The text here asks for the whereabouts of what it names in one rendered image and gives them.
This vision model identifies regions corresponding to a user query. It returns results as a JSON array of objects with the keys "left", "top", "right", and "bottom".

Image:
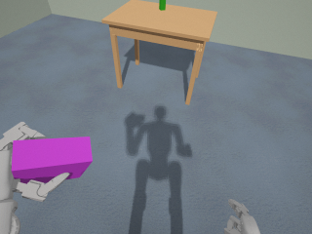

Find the sponge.
[{"left": 11, "top": 136, "right": 93, "bottom": 184}]

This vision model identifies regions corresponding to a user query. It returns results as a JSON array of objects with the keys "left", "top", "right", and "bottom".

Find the left robot hand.
[{"left": 0, "top": 122, "right": 70, "bottom": 202}]

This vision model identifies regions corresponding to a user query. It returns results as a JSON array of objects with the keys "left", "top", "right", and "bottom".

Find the table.
[{"left": 101, "top": 0, "right": 217, "bottom": 105}]

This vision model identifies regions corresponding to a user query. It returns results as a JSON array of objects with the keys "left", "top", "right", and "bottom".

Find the robot left forearm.
[{"left": 0, "top": 199, "right": 21, "bottom": 234}]

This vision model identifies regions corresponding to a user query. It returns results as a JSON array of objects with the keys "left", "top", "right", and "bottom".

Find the right robot hand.
[{"left": 224, "top": 199, "right": 260, "bottom": 234}]

